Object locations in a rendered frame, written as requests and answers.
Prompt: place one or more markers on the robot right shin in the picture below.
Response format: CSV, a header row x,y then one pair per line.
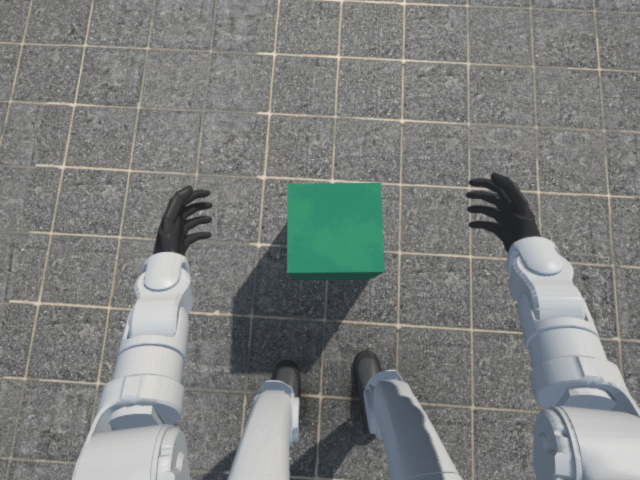
x,y
384,375

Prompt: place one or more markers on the robot shin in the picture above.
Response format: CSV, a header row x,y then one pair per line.
x,y
274,385
384,375

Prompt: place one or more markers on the robot right upper arm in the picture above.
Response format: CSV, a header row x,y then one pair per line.
x,y
572,443

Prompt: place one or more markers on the right robot forearm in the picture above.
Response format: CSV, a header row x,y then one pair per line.
x,y
570,367

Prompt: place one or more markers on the robot right hand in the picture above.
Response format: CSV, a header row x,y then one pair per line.
x,y
515,220

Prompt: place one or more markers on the robot left upper arm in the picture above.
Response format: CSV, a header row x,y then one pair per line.
x,y
157,452

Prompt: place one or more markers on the carton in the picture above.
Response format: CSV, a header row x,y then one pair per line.
x,y
334,231

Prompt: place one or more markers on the robot left shin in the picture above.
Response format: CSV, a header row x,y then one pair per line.
x,y
274,385

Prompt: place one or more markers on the robot left hand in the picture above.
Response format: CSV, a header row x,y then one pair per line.
x,y
172,233

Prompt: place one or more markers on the left robot forearm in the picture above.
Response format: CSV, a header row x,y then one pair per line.
x,y
146,385

